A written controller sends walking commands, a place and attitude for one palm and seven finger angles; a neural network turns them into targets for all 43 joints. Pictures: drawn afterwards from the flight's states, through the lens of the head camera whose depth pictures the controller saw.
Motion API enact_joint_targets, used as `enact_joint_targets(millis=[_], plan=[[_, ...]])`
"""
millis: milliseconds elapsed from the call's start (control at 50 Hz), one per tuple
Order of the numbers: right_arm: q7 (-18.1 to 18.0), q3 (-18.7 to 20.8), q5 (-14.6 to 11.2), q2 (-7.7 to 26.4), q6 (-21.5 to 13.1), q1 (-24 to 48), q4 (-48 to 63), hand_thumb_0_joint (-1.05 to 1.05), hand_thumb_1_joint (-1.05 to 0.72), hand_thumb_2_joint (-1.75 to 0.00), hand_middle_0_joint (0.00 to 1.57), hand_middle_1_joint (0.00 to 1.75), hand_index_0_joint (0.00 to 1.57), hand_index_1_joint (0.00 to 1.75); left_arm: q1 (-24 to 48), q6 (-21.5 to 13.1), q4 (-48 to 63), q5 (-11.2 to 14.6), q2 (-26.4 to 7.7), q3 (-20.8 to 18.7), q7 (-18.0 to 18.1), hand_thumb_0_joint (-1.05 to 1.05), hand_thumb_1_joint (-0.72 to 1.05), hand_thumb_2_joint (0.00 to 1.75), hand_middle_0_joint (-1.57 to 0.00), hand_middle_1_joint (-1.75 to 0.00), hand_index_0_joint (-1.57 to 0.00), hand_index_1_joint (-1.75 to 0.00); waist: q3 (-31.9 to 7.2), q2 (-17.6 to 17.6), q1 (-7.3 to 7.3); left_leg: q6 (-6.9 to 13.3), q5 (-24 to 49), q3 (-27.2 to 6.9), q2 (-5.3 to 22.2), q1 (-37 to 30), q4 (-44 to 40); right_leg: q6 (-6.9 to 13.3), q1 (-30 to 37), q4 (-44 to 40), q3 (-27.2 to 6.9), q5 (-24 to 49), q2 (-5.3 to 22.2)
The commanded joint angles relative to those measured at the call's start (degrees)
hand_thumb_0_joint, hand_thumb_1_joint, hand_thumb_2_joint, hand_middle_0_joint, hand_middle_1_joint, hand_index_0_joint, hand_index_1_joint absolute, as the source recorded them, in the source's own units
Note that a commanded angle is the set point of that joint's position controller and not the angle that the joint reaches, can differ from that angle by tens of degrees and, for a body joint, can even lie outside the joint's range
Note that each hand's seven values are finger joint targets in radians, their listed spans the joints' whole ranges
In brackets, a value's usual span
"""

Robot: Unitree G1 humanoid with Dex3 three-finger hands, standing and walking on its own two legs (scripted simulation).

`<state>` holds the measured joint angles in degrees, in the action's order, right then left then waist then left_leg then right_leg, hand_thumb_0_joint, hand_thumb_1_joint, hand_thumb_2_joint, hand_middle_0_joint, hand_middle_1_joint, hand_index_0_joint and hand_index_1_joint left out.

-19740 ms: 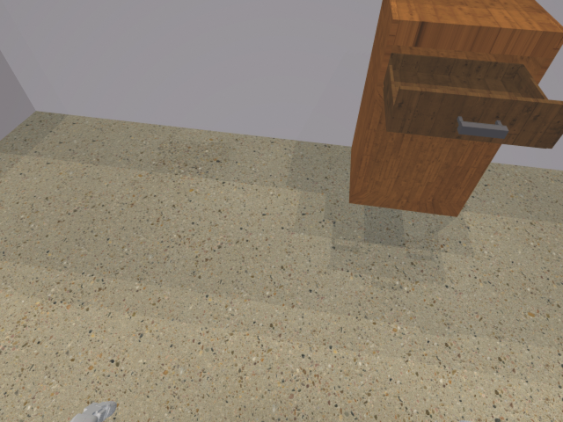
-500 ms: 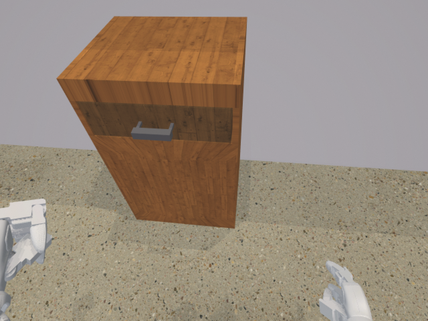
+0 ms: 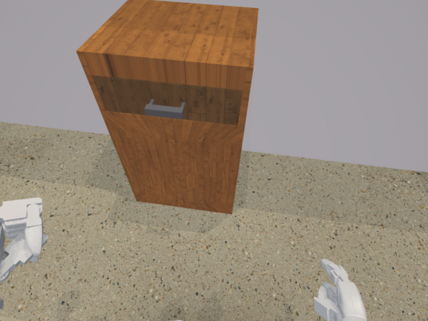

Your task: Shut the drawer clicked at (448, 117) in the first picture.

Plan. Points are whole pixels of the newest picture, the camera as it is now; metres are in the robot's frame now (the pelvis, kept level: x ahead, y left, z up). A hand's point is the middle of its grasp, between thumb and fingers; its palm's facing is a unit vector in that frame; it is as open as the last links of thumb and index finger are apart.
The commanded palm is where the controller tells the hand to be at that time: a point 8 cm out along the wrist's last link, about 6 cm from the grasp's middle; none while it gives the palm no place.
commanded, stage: step back with the hand held close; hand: left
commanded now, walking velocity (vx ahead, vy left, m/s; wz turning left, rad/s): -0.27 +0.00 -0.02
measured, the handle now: (166, 107) +0.74 +0.20 -0.06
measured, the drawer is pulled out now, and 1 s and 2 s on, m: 0.00 0.00 0.00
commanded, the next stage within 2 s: stop stepping back and stand still in 0.48 s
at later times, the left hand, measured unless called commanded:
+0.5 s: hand out of the picture +0.10 +0.25 +0.17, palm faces +0.44 -0.79 -0.43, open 3.3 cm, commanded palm +0.02 +0.28 +0.18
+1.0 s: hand out of the picture +0.03 +0.18 +0.16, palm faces +0.26 -0.83 -0.49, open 3.3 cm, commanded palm -0.02 +0.23 +0.18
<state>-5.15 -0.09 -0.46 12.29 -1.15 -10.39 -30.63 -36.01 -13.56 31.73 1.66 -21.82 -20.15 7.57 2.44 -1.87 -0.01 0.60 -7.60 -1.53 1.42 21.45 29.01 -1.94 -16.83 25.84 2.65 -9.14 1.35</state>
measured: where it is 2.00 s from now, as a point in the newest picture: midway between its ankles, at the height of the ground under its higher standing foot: outside the picture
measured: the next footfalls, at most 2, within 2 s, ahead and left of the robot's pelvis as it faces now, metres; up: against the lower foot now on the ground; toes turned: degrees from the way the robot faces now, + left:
right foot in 0.64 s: -0.17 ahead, -0.14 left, +0.00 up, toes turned -5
left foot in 0.78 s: -0.09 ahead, +0.09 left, +0.00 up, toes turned -1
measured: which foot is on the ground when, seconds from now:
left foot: down 0.00-0.64, up 0.66-0.76, down 0.78-1.00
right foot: down 0.00-0.34, up 0.36-0.62, down 0.64-1.00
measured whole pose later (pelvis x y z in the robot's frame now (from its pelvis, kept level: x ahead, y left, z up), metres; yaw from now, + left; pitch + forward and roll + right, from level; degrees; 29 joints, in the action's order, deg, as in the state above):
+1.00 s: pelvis -0.16 -0.04 +0.00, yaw -2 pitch +0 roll +0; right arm -4.0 0.9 -0.8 13.8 -4.8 -14.4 -34.1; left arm -39.3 -11.2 32.9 2.8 -23.1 -20.7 7.5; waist -1.4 -0.4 -3.5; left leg 0.3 -12.6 2.0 0.3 22.4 31.7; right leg 1.7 -10.6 30.0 3.5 -19.7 -0.2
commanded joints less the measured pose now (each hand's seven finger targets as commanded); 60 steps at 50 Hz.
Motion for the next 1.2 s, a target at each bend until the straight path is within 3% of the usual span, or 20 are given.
enact_joint_targets(millis=[0, 100, 180, 240, 280, 320, 340, 400, 560, 620, 640, 700, 740, 780, 820, 900, 960, 980, 1100, 1180], plan=[[-0.75, 3.33, 0.58, 8.44, -4.66, 4.66, 8.68, 0.00, -0.90, -0.90, 0.20, 0.30, 0.20, 0.30, 1.40, -5.01, 13.35, -0.44, -9.10, -7.52, 1.51, 0.00, 0.90, 0.90, -1.40, -1.60, -1.40, -1.60, -5.22, -7.28, -0.30, 4.12, -27.18, -6.33, 4.92, 12.81, -14.99, 0.14, 11.82, 2.29, -2.00, -10.66, -3.63], [-0.57, 3.71, 0.46, 7.48, -6.15, 4.38, 8.18, 0.00, -0.90, -0.90, 0.20, 0.30, 0.20, 0.30, 0.05, -6.13, 13.82, -0.41, -10.57, -9.58, 1.53, 0.00, 0.90, 0.90, -1.40, -1.60, -1.40, -1.60, -7.28, -4.60, -0.21, 3.84, -21.20, -4.20, 3.37, 11.99, -9.17, 0.81, 11.28, 2.49, -5.19, -1.16, -2.92], [0.12, 4.62, 0.55, 6.29, -5.70, 2.92, 5.26, 0.00, -0.90, -0.90, 0.20, 0.30, 0.20, 0.30, 1.01, -6.55, 12.37, 0.40, -11.09, -9.65, 2.26, 0.00, 0.90, 0.90, -1.40, -1.60, -1.40, -1.60, -6.38, 6.93, -0.56, -0.62, -17.65, 1.91, -2.58, -2.87, 13.61, 6.33, -13.09, -13.41, -16.82, -23.35, 8.61], [0.44, 4.17, 1.16, 5.25, -4.59, 3.08, 3.44, 0.00, -0.90, -0.90, 0.20, 0.30, 0.20, 0.30, 5.95, -5.01, 12.17, 0.45, -9.36, -6.92, 2.77, 0.00, 0.90, 0.90, -1.40, -1.60, -1.40, -1.60, -6.18, 12.38, -1.85, -0.86, -12.48, 2.48, -2.36, -10.94, 17.23, 7.34, -20.68, -14.62, -13.88, -19.80, 10.91], [-0.44, 3.64, 0.83, 6.04, -4.59, 4.18, 3.61, 0.00, -0.90, -0.90, 0.20, 0.30, 0.20, 0.30, 7.23, -4.86, 11.58, 0.57, -9.05, -6.40, 2.69, 0.00, 0.90, 0.90, -1.40, -1.60, -1.40, -1.60, -1.91, 5.88, -1.95, 0.79, -15.11, -2.00, 1.07, -9.46, 0.53, 3.11, -20.64, -6.77, -7.67, -20.10, 4.06], [-1.34, 3.57, 1.17, 8.56, -6.31, 5.25, 5.00, 0.00, -0.90, -0.90, 0.20, 0.30, 0.20, 0.30, 8.10, -6.07, 13.60, -0.50, -8.92, -7.70, 2.95, 0.00, 0.90, 0.90, -1.40, -1.60, -1.40, -1.60, -1.44, -15.21, -1.47, 8.31, -32.68, -22.47, 17.09, 15.10, -22.68, -0.17, -1.54, 23.78, -2.97, -12.57, -6.88], [-1.33, 3.58, 1.75, 6.30, -6.96, 5.62, 4.56, 0.00, -0.90, -0.90, 0.20, 0.30, 0.20, 0.30, 9.96, -6.10, 12.91, -1.40, -9.71, -7.97, 2.98, 0.00, 0.90, 0.90, -1.40, -1.60, -1.40, -1.60, -2.88, -14.80, -1.20, 10.46, -31.76, -26.32, 20.33, 19.53, -24.82, 0.41, 0.80, 37.42, -6.05, -14.30, -7.16], [0.81, 5.38, 1.57, 6.52, -8.12, 4.40, 3.89, 0.00, -0.90, -0.90, 0.20, 0.30, 0.20, 0.30, 4.71, -6.28, 13.81, -0.53, -10.26, -9.91, 2.35, 0.00, 0.90, 0.90, -1.40, -1.60, -1.40, -1.60, -9.95, -6.61, -0.16, 10.73, -21.44, -16.22, 18.16, 9.31, -16.53, 0.86, -2.13, 41.06, -7.68, -16.73, -6.04], [2.61, 3.32, 2.82, 5.28, -9.02, 2.30, 0.88, 0.00, -0.90, -0.90, 0.20, 0.30, 0.20, 0.30, 1.77, -5.69, 18.25, 1.89, -9.29, -6.86, 1.13, 0.00, 0.90, 0.90, -1.40, -1.60, -1.40, -1.60, -12.65, -13.40, -0.05, 1.30, -8.19, -5.38, 11.19, -8.74, -15.09, 3.55, 2.65, -4.36, 0.64, -17.56, -4.49], [1.85, 2.85, 1.57, 4.17, -6.92, 3.75, 2.08, 0.00, -0.90, -0.90, 0.20, 0.30, 0.20, 0.30, 1.47, -5.50, 16.19, 2.01, -14.88, -10.64, 1.12, 0.00, 0.90, 0.90, -1.40, -1.60, -1.40, -1.60, -9.60, 10.23, 0.10, -2.70, -7.77, 4.77, -0.36, -10.29, 13.49, 8.73, -9.07, -17.10, -17.39, -3.43, 13.21], [1.52, 2.46, 1.93, 4.45, -6.89, 5.14, 2.35, 0.00, -0.90, -0.90, 0.20, 0.30, 0.20, 0.30, 2.47, -5.46, 16.26, 2.39, -16.52, -12.78, 2.01, 0.00, 0.90, 0.90, -1.40, -1.60, -1.40, -1.60, -9.93, 8.63, 0.68, -2.42, -11.27, 3.99, -0.81, -4.17, 19.92, 10.53, -6.38, -14.01, -16.65, 9.73, 17.51], [0.56, 1.80, -0.01, 4.28, -6.49, 4.88, 4.68, 0.00, -0.90, -0.90, 0.20, 0.30, 0.20, 0.30, -0.88, -2.85, 12.65, 1.69, -12.21, -10.95, 1.55, 0.00, 0.90, 0.90, -1.40, -1.60, -1.40, -1.60, -12.75, 13.02, -0.53, -0.22, -3.63, 3.68, -0.19, 0.55, 8.70, 7.22, 9.96, 0.35, -7.08, 32.57, 10.84], [-0.20, 2.01, -0.46, 5.62, -6.67, 5.23, 4.65, 0.00, -0.90, -0.90, 0.20, 0.30, 0.20, 0.30, -2.59, -1.47, 11.45, 2.21, -9.98, -9.85, 1.25, 0.00, 0.90, 0.90, -1.40, -1.60, -1.40, -1.60, -13.36, 3.92, -1.46, 1.49, 16.78, 4.52, 0.57, -13.57, -2.77, 2.07, 4.77, 7.02, -0.86, 26.26, 5.35], [0.17, 2.38, -0.92, 7.36, -7.46, 2.51, 4.98, 0.00, -0.90, -0.90, 0.20, 0.30, 0.20, 0.30, -3.13, -1.88, 11.52, 2.17, -10.28, -9.24, 1.06, 0.00, 0.90, 0.90, -1.40, -1.60, -1.40, -1.60, -14.04, -5.19, -0.61, 4.15, 32.31, -2.93, 7.04, -22.25, -4.54, 0.69, -1.79, 13.10, -0.49, 4.08, 0.29], [0.74, 2.54, -0.20, 7.08, -7.87, 1.90, 4.73, 0.00, -0.90, -0.90, 0.20, 0.30, 0.20, 0.30, -2.68, -1.68, 11.80, 1.73, -10.30, -8.59, 1.35, 0.00, 0.90, 0.90, -1.40, -1.60, -1.40, -1.60, -12.37, -9.25, -0.26, 5.33, 26.92, -8.86, 9.93, -20.18, -6.85, 1.03, -4.73, 9.44, -0.87, -16.00, -1.28], [0.79, 2.29, -0.07, 7.39, -7.36, 4.33, 5.69, 0.00, -0.90, -0.90, 0.20, 0.30, 0.20, 0.30, -4.72, -1.26, 12.87, 1.42, -10.13, -8.88, 1.45, 0.00, 0.90, 0.90, -1.40, -1.60, -1.40, -1.60, -4.27, -4.37, -0.26, 2.05, -14.60, -4.23, 5.33, 1.85, -12.06, 3.11, 8.35, -3.70, -1.41, -13.13, 0.91], [0.93, 3.67, -0.33, 6.79, -5.94, 3.60, 5.09, 0.00, -0.90, -0.90, 0.20, 0.30, 0.20, 0.30, -4.73, -1.68, 12.75, 1.68, -10.99, -9.43, 1.70, 0.00, 0.90, 0.90, -1.40, -1.60, -1.40, -1.60, -1.25, 12.13, -0.55, -1.04, -10.91, 1.33, -1.22, 0.05, 14.62, 9.92, -6.00, -18.28, -20.35, -29.97, 15.45], [0.90, 3.81, -0.30, 6.96, -5.80, 3.23, 4.45, 0.00, -0.90, -0.90, 0.20, 0.30, 0.20, 0.30, -3.51, -1.75, 12.04, 1.63, -9.93, -8.67, 1.90, 0.00, 0.90, 0.90, -1.40, -1.60, -1.40, -1.60, -0.03, 11.91, -0.60, -1.06, -11.11, 0.60, -0.44, 1.70, 20.39, 10.93, -7.07, -17.45, -19.47, -24.71, 16.74], [-0.73, 2.57, 0.25, 7.06, -8.03, 2.54, 2.74, 0.00, -0.90, -0.90, 0.20, 0.30, 0.20, 0.30, 2.59, -2.52, 7.21, 0.37, -7.22, -5.78, 2.83, 0.00, 0.90, 0.90, -1.40, -1.60, -1.40, -1.60, -2.03, -3.35, -0.63, 2.06, -0.16, -2.46, 4.21, -9.94, -6.83, 2.96, -1.85, -2.13, -4.60, -5.29, 3.50], [-0.84, 2.28, 0.21, 6.65, -8.74, 2.29, 2.73, 0.00, -0.90, -0.90, 0.20, 0.30, 0.20, 0.30, 4.39, -2.42, 8.04, 0.16, -8.18, -5.24, 1.95, 0.00, 0.90, 0.90, -1.40, -1.60, -1.40, -1.60, -4.12, -0.37, -0.62, 2.45, 5.32, -2.15, 4.02, -9.62, -4.39, 1.51, 1.77, -2.63, -4.08, 2.11, 2.18]])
